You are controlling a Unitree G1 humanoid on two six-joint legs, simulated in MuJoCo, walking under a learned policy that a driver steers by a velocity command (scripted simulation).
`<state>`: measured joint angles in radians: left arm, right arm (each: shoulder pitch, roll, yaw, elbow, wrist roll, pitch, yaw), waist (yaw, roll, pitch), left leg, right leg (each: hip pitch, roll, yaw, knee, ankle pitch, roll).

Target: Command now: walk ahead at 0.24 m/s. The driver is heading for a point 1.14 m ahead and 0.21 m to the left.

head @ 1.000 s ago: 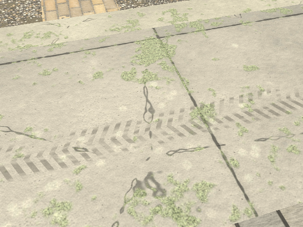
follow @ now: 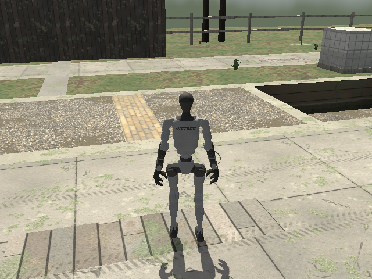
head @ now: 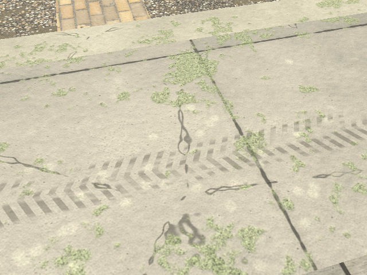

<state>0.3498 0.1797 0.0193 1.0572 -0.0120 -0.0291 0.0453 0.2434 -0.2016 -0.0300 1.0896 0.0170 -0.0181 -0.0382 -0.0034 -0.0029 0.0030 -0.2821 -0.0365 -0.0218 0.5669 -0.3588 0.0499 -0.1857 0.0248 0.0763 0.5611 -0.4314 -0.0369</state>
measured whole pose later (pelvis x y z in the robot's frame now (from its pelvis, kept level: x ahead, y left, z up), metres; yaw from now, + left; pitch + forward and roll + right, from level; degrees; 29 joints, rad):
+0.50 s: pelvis +0.19 +0.02 -0.02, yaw -1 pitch +3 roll +0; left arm 0.57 0.21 0.03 1.07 -0.01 -0.07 0.02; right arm -0.07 -0.25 -0.02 0.81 0.03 -0.10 0.04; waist 0.08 0.01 0.03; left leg -0.56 0.01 0.05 0.56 -0.05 0.08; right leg 0.20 -0.03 0.05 0.21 -0.44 0.01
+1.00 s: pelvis +0.46 +0.01 +0.00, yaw -1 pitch +2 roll +2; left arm 0.04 0.24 0.03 0.83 -0.02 -0.09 -0.03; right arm 0.40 -0.26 -0.04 1.00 0.02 -0.07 0.00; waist -0.08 -0.03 0.00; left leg 0.05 -0.06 0.05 0.21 -0.30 0.03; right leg -0.61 -0.09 0.01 0.55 0.04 -0.02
